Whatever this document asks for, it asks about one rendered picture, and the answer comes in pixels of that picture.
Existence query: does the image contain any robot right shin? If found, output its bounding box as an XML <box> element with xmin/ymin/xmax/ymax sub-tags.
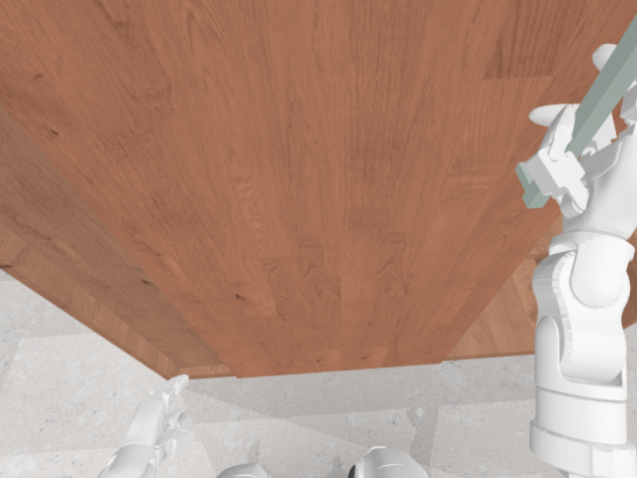
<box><xmin>363</xmin><ymin>446</ymin><xmax>386</xmax><ymax>458</ymax></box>

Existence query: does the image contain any handle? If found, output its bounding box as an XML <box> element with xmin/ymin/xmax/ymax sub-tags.
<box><xmin>515</xmin><ymin>14</ymin><xmax>637</xmax><ymax>209</ymax></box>

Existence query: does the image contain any robot left forearm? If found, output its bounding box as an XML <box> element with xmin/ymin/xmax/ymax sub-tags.
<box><xmin>98</xmin><ymin>443</ymin><xmax>157</xmax><ymax>478</ymax></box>

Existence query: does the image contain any robot right forearm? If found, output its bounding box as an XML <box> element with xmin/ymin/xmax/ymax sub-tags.
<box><xmin>530</xmin><ymin>228</ymin><xmax>637</xmax><ymax>478</ymax></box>

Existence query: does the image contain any robot right hand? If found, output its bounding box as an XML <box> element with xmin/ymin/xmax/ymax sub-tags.
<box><xmin>525</xmin><ymin>44</ymin><xmax>637</xmax><ymax>240</ymax></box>

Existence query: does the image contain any robot left hand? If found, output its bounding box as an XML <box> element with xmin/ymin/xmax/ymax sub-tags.
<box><xmin>121</xmin><ymin>374</ymin><xmax>196</xmax><ymax>466</ymax></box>

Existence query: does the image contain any right robot thigh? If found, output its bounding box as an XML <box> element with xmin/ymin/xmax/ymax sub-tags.
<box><xmin>354</xmin><ymin>448</ymin><xmax>429</xmax><ymax>478</ymax></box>

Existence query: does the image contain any wardrobe door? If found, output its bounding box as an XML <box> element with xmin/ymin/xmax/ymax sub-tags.
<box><xmin>0</xmin><ymin>0</ymin><xmax>637</xmax><ymax>378</ymax></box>
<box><xmin>0</xmin><ymin>104</ymin><xmax>224</xmax><ymax>367</ymax></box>

